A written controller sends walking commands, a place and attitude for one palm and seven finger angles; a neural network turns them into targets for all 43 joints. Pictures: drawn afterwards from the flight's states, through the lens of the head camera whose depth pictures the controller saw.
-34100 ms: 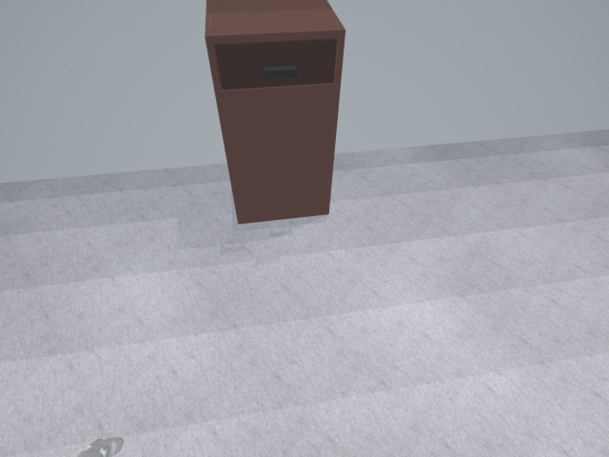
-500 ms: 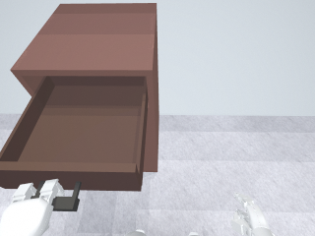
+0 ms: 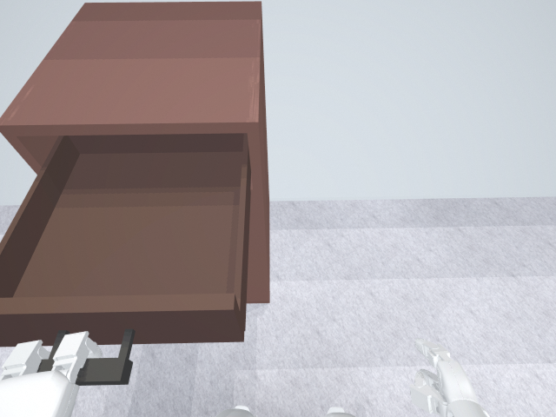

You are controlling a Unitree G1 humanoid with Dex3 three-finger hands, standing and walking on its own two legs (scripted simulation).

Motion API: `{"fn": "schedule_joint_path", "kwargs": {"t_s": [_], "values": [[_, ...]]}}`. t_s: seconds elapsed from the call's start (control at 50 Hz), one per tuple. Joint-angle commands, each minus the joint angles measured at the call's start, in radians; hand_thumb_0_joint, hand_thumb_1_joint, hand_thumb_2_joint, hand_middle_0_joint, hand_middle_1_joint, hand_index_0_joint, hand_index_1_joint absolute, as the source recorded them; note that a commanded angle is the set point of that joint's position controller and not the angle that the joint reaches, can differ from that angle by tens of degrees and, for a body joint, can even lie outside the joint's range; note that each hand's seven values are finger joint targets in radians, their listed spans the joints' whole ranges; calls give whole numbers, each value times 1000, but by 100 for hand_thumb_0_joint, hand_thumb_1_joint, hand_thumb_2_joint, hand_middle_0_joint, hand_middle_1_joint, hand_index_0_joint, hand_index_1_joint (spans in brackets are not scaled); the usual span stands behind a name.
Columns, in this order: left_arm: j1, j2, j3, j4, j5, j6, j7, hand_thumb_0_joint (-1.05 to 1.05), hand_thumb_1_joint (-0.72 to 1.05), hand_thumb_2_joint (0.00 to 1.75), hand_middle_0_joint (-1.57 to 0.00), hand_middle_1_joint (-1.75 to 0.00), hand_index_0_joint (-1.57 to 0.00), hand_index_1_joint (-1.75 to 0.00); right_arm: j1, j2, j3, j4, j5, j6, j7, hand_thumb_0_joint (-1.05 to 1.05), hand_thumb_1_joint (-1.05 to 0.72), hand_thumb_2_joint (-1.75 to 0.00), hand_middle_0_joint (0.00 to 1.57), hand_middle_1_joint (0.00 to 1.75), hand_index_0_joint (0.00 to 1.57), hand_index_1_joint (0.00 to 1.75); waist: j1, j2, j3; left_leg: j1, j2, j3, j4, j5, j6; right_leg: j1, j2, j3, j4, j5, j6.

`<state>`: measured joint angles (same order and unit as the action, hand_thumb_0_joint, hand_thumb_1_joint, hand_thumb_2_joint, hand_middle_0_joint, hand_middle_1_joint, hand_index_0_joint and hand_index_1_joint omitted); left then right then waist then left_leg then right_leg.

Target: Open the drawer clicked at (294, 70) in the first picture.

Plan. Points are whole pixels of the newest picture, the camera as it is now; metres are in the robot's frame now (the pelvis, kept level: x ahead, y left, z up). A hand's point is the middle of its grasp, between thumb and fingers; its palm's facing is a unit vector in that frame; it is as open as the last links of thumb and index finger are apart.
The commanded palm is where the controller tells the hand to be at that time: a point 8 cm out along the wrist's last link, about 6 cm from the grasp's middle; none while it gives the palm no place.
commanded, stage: pull the drawer open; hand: left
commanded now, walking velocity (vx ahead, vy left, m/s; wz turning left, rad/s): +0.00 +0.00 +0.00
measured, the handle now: (90, 354) +0.19 +0.27 +0.01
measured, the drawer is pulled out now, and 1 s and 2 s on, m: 0.30 0.30 0.30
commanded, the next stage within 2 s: open the thumb to release the handle in 0.02 s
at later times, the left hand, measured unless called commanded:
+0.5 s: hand (54, 409) +0.13 +0.29 +0.00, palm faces -0.06 -0.04 -1.00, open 9.7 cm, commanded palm +0.11 +0.29 +0.04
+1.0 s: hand (64, 398) +0.14 +0.29 -0.01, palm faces -0.03 -0.01 -1.00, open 13.6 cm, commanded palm +0.13 +0.29 +0.04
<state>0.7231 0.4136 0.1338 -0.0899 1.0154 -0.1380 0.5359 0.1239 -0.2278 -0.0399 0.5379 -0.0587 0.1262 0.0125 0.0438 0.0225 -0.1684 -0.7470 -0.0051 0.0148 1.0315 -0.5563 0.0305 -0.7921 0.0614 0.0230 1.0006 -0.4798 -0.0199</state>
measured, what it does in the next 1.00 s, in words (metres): stands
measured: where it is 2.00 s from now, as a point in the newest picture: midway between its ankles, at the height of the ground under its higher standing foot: outside the picture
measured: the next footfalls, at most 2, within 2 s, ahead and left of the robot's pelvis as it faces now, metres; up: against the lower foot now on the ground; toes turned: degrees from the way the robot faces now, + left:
none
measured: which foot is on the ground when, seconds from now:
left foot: down 0.00-1.00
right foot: down 0.00-1.00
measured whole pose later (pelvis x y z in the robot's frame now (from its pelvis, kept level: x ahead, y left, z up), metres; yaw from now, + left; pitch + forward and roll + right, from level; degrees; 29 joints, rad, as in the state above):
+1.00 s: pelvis -0.02 -0.01 +0.00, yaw +3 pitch +15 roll -1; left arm 0.49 0.42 0.12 0.06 1.04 -0.14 0.53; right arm 0.14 -0.23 -0.03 0.59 -0.05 0.09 -0.04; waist 0.06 0.04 -0.16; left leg -0.79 -0.02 -0.03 1.05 -0.53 0.01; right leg -0.82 0.05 -0.02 1.02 -0.47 -0.04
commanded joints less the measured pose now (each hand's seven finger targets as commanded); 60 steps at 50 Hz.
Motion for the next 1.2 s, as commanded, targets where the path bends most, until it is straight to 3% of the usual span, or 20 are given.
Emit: {"fn": "schedule_joint_path", "kwargs": {"t_s": [0.0,0.08,0.1,0.12,0.2,0.3,0.36,0.44,0.5,0.54,0.6,0.68,0.7,0.72,0.78,0.88,0.96,1.02,1.1,1.18], "values": [[216,162,160,-164,-2,-10,65,0,90,90,-40,-135,-40,-135,-93,-110,-36,-158,-1,-41,-2,0,-90,-90,20,30,20,30,72,67,-188,173,-14,-34,-111,553,-22,109,-8,-25,-85,393,-45],[230,151,150,-183,-3,-11,66,0,90,90,-40,-135,-40,-135,-97,-108,-37,-164,2,-41,-1,0,-90,-90,20,30,20,30,75,78,-190,177,-6,-42,-108,614,-31,107,-7,-38,-75,405,-44],[-64,228,193,-180,21,-18,82,0,90,90,-40,-135,-40,-135,-89,-130,-38,-128,-8,-30,-9,0,-90,-90,20,30,20,30,10,47,-165,147,-10,-55,-76,535,-36,17,-11,-25,-61,369,-39],[-20,207,209,-147,27,-23,90,0,83,87,-40,-134,-40,-134,-82,-118,-42,-133,-11,-35,-16,0,-90,-90,20,30,20,30,44,65,-175,139,-13,-50,-83,501,-29,42,-8,-48,-54,344,-39],[2,193,186,-156,18,-15,94,0,55,75,-38,-131,-38,-131,-71,-117,-43,-143,-8,-37,-15,0,-90,-90,20,30,20,30,52,90,-241,187,-13,-49,-84,530,-40,42,-7,-51,-53,317,-42],[-58,161,119,-147,-9,28,59,0,20,60,-35,-127,-35,-127,-70,-122,-39,-142,2,-38,-29,0,-90,-90,20,30,20,30,23,15,-241,187,-15,-46,-102,497,-24,90,-14,-49,-90,348,-30],[-87,131,61,-101,-7,53,22,0,-1,51,-33,-125,-33,-125,-73,-120,-31,-146,12,-46,-40,0,-90,-90,20,30,20,30,8,-37,-163,149,-17,-45,-131,389,-10,107,-17,-55,-127,307,-25],[-122,186,97,-58,0,48,-9,0,-29,39,-32,-122,-32,-122,-83,-117,-14,-141,15,-58,-58,0,-90,-90,20,30,20,30,25,-40,-132,120,-29,-36,-158,297,1,137,-24,-34,-161,253,-26],[-155,224,131,-80,9,23,-12,0,-50,30,-30,-120,-30,-120,-84,-115,-9,-138,10,-63,-62,0,-90,-90,20,30,20,30,32,23,-136,135,-34,-29,-159,302,1,140,-28,-17,-166,259,-33],[-108,238,160,-67,8,0,-5,0,-50,30,-30,-120,-30,-120,-87,-110,-11,-133,11,-65,-60,0,-90,-90,20,30,20,30,49,66,-132,135,-37,-27,-156,308,-2,146,-25,-10,-164,264,-38],[-126,232,174,-69,4,-19,8,0,-50,30,-30,-120,-30,-120,-87,-111,-17,-129,6,-61,-54,0,-90,-90,20,30,20,30,39,66,-131,124,-37,-27,-145,309,-2,132,-24,-11,-159,265,-39],[-122,201,164,-17,-20,-27,15,0,-50,30,-30,-120,-30,-120,-81,-116,-31,-121,9,-67,-52,0,-90,-90,20,30,20,30,20,15,-112,92,-35,-33,-133,286,2,126,-23,-9,-162,267,-35],[-156,123,74,-23,-23,-28,8,0,-50,30,-30,-120,-30,-120,-75,-118,-28,-121,3,-72,-46,0,-90,-90,20,30,20,30,-2,15,-127,99,-35,-33,-123,286,2,99,-24,-14,-152,263,-31],[-161,120,63,-23,-26,-27,4,0,-50,30,-30,-120,-30,-120,-67,-118,-38,-126,10,-81,-45,0,-90,-90,20,30,20,30,-4,-3,-119,96,-30,-37,-124,277,3,100,-23,-24,-154,254,-30],[-229,180,101,-21,-16,-23,5,0,-50,30,-30,-120,-30,-120,-66,-129,-37,-118,7,-89,-55,0,-90,-90,20,30,20,30,-9,-26,-135,81,-30,-39,-121,249,5,91,-26,-18,-157,219,-28],[-225,262,181,-28,23,-10,35,0,-50,30,-30,-120,-30,-120,-78,-126,-30,-112,3,-79,-62,0,-90,-90,20,30,20,30,33,7,-203,77,-40,-28,-112,273,2,134,-28,4,-140,257,-35],[-283,204,121,-17,12,20,35,0,-50,30,-30,-120,-30,-120,-72,-122,-31,-107,14,-77,-64,0,-90,-90,20,30,20,30,8,48,-161,97,-36,-26,-123,262,0,107,-24,-13,-156,235,-31],[-270,218,134,-26,-15,33,26,0,-50,30,-30,-120,-30,-120,-72,-122,-29,-109,19,-80,-72,0,-90,-90,20,30,20,30,12,11,-177,104,-34,-31,-136,265,4,148,-21,-8,-169,248,-28],[-295,280,182,-102,-28,36,21,0,-50,30,-30,-120,-30,-120,-80,-122,-19,-110,22,-85,-82,0,-90,-90,20,30,20,30,19,33,-211,155,-36,-30,-164,296,3,189,-26,-4,-186,271,-27],[-225,266,177,-142,-48,36,7,0,-50,30,-30,-120,-30,-120,-88,-119,-13,-117,26,-94,-80,0,-90,-90,20,30,20,30,17,51,-173,187,-32,-30,-192,324,4,213,-29,-11,-213,295,-30]]}}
